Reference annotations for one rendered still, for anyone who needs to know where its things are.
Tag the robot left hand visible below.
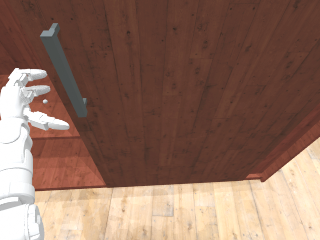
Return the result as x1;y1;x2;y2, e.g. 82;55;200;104
0;68;70;131

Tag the handle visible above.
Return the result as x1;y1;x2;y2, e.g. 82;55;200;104
40;23;88;118

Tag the left robot forearm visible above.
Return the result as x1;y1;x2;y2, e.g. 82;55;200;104
0;117;35;211

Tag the robot left upper arm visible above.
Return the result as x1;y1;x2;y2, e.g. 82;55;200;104
0;203;45;240

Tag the wardrobe door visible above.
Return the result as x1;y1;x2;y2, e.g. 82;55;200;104
250;103;320;174
8;0;320;188

